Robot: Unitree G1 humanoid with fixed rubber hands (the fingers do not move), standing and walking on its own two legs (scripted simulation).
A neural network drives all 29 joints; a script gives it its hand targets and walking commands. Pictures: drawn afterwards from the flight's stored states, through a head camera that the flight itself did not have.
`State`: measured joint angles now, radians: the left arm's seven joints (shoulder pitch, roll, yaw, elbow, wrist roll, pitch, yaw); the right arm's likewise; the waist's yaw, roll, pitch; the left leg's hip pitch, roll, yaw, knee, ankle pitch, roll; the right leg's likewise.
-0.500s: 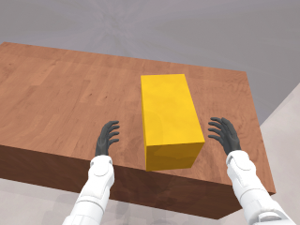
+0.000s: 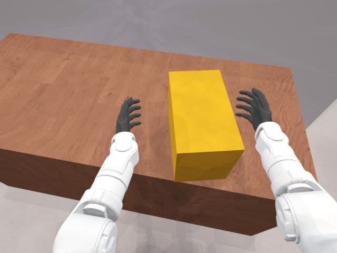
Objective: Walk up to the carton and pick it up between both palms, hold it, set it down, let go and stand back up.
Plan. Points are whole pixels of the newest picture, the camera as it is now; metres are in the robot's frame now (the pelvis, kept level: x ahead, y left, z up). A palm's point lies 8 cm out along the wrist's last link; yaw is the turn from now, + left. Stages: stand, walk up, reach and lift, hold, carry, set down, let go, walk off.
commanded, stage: reach and lift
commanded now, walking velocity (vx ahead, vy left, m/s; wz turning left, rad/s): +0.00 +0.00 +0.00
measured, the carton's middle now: (197, 125) +0.50 -0.07 -0.06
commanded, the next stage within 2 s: none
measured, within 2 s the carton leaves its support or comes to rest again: neither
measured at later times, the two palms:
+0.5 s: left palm (133, 132) +0.43 +0.12 +0.00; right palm (249, 116) +0.47 -0.20 +0.03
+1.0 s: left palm (140, 141) +0.42 +0.10 -0.04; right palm (242, 139) +0.45 -0.20 -0.05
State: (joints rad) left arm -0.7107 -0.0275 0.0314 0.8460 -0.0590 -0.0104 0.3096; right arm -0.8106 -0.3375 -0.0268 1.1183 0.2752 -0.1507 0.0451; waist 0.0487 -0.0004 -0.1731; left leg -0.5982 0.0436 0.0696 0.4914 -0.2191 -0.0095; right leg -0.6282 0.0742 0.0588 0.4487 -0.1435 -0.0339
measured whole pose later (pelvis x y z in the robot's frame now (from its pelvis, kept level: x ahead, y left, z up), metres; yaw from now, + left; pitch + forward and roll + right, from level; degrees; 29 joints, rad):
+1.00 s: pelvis -0.01 -0.01 -0.03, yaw +0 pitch +34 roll +1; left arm -0.86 -0.07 0.25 1.14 0.07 -0.38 0.24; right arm -0.91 -0.23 -0.14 1.24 0.05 -0.41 -0.04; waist 0.06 0.06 -0.26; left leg -0.98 0.04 0.07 0.62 -0.23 -0.02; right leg -1.04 0.08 0.06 0.62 -0.17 -0.05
